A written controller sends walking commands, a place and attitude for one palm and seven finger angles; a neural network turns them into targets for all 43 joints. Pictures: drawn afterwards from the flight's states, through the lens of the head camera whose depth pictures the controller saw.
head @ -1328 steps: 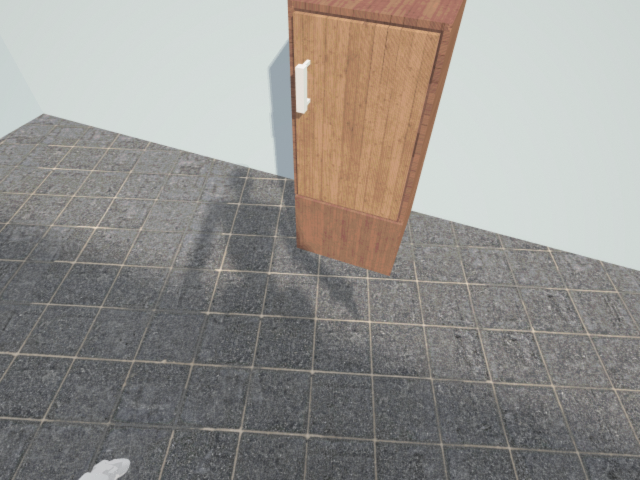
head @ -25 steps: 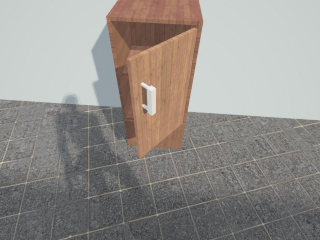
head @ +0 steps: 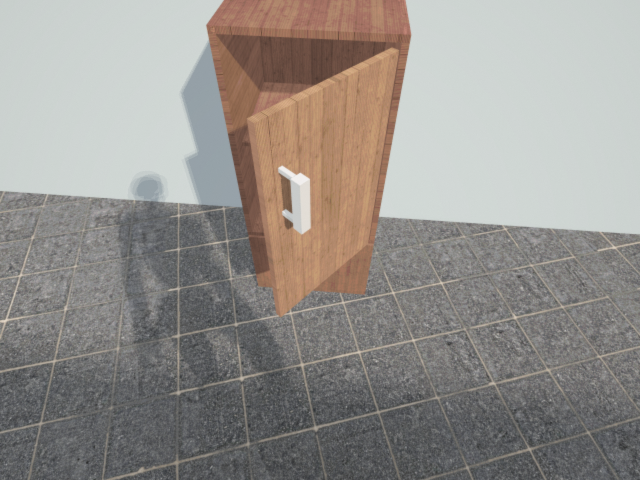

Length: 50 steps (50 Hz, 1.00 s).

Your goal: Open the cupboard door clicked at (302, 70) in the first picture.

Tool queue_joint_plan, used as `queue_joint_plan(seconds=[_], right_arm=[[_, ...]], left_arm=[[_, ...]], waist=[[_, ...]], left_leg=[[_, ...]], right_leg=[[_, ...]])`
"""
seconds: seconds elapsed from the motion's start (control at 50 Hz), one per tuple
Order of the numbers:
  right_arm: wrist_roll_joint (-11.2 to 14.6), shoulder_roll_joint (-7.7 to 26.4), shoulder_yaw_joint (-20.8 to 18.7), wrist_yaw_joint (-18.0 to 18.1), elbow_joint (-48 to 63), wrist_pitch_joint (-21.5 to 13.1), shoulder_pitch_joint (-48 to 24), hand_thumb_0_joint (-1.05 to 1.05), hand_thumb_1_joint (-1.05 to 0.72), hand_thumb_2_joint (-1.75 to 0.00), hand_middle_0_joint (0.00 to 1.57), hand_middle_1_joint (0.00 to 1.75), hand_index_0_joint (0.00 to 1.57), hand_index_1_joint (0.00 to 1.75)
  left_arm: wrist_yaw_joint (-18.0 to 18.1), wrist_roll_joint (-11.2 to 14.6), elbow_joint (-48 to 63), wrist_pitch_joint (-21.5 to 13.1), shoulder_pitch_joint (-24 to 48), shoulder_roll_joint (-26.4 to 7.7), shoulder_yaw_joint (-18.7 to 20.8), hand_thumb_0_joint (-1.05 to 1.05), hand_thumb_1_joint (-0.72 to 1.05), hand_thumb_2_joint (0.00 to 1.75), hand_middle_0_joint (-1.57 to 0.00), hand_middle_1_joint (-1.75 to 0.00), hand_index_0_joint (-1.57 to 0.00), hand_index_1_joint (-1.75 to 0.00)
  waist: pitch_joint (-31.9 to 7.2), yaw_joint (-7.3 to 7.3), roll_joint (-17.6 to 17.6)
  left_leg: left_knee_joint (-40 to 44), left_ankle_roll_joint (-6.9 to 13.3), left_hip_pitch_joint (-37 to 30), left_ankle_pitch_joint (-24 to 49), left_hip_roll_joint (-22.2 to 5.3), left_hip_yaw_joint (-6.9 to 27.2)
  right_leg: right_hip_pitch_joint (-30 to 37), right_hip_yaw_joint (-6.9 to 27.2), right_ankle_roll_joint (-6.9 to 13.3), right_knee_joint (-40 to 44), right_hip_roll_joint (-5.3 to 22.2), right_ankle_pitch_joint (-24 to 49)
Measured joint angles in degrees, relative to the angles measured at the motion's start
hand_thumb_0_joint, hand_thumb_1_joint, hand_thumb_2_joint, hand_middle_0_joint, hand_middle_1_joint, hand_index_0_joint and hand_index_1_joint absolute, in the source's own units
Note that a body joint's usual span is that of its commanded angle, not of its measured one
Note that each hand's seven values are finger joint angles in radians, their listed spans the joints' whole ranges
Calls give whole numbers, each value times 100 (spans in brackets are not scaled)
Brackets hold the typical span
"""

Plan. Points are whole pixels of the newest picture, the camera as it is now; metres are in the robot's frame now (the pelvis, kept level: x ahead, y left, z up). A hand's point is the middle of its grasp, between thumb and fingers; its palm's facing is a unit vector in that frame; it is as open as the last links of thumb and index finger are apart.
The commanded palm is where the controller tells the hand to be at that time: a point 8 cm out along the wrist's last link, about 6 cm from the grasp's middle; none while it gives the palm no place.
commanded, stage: look to check the result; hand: left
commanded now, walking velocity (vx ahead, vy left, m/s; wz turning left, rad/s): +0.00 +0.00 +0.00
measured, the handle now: (293, 199) +0.59 +0.09 -0.02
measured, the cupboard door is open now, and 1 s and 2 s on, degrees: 50 50 50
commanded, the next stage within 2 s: walk to a spot facing it in 0.16 s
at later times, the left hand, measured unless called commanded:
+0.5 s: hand out of the picture +0.02 +0.16 -0.18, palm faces +0.01 -0.98 -0.19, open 7.4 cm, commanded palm none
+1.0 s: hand out of the picture +0.10 +0.14 -0.16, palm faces -0.17 -0.94 -0.30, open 7.4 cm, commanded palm none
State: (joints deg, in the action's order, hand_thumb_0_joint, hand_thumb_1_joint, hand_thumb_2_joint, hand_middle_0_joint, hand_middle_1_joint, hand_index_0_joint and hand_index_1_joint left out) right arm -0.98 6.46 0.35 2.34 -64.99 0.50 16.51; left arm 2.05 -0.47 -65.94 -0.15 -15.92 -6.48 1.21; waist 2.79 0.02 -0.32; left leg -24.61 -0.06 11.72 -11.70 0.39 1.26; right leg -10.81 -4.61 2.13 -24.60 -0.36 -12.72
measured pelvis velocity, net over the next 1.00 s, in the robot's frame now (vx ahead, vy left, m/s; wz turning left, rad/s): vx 0.01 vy -0.05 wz -0.29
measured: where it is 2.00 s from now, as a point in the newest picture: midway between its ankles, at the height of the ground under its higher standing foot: outside the picture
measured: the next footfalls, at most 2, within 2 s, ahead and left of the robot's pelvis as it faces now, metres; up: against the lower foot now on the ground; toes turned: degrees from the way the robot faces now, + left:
left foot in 1.44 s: +0.16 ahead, +0.08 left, +0.00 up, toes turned -35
right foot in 1.84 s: +0.02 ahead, -0.14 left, +0.00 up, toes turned -52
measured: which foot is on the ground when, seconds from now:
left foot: down 0.00-0.76, up 0.78-1.00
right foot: down 0.00-1.00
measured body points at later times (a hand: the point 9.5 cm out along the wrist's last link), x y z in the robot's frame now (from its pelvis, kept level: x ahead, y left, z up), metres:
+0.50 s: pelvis +0.01 -0.01 +0.00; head +0.04 -0.01 +0.44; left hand +0.02 +0.21 -0.16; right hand +0.00 -0.23 -0.17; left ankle +0.02 +0.12 -0.74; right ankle +0.01 -0.09 -0.74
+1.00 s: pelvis +0.01 -0.05 +0.00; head +0.06 -0.09 +0.45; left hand +0.11 +0.19 -0.13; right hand +0.06 -0.32 -0.15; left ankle +0.02 +0.14 -0.66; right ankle +0.01 -0.09 -0.74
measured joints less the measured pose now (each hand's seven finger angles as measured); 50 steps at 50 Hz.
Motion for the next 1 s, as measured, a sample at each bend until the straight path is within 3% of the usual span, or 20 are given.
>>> queue_joint_plan(seconds=[0.36, 0.5, 0.66, 0.74, 0.78, 0.82, 0.88, 1.0], right_arm=[[0, 35, 3, 30, -74, 12, -68, 1, -91, -90, 20, 30, 20, 30], [-4, 124, -145, 68, 153, 120, -216, 1, -91, -90, 20, 30, 20, 30], [-22, 281, -294, 86, 552, 122, -298, 0, -90, -90, 20, 30, 20, 30], [-52, 434, -349, 66, 704, 148, -339, 0, -90, -90, 20, 30, 20, 30], [-26, 527, -392, 51, 760, 205, -376, 1, -90, -90, 20, 30, 20, 30], [3, 572, -423, 31, 783, 313, -507, 1, -90, -90, 20, 30, 20, 30], [29, 603, -451, -17, 899, 369, -777, 1, -90, -90, 20, 30, 20, 30], [48, 653, -451, -24, 1242, 304, -1187, 1, -90, -90, 20, 30, 20, 30]], left_arm=[[8, 6, 39, -2, 57, -54, 22, 1, 91, 90, -20, -30, -20, -30], [-76, -33, 182, 187, 76, -87, 203, 1, 91, 90, -20, -30, -20, -30], [-180, -74, 562, 298, 279, -353, 387, 1, 91, 90, -20, -30, -20, -30], [-231, -88, 784, 304, 409, -449, 447, 1, 91, 90, -20, -30, -20, -30], [-236, -116, 881, 252, 453, -445, 449, 1, 91, 90, -20, -30, -20, -30], [-179, -98, 972, 178, 476, -456, 440, 1, 91, 90, -20, -30, -20, -30], [-91, -68, 1047, 159, 441, -455, 445, 0, 91, 90, -20, -30, -20, -30], [-68, -53, 1057, 155, 214, -373, 385, 1, 91, 90, -20, -30, -20, -30]], waist=[[6, -19, -10], [114, -40, -5], [185, -41, 85], [262, -84, -12], [265, -62, -171], [267, -95, -161], [300, -178, -55], [235, -209, -9]], left_leg=[[54, -60, -188, -118, -71, -31], [-344, -86, 10, -371, -215, -319], [-681, -126, 224, -579, -334, -700], [-969, -216, 225, -773, -442, -851], [-1318, -214, 342, -1007, -548, -789], [-2324, -161, 702, -1557, -385, -484], [-3458, -144, 1146, -1472, -184, -195], [-3664, -233, 1450, -1022, -145, 101]], right_leg=[[164, 34, 54, 49, -73, -106], [-162, 313, 92, -365, -203, -237], [-675, 666, 122, -1015, -323, -441], [-812, 549, 131, -1443, -299, -697], [-776, 485, 336, -1427, -405, -698], [-751, 516, 380, -1311, -426, -641], [-623, 731, 418, -838, -495, -334], [-426, 1187, 449, -105, -661, 142]])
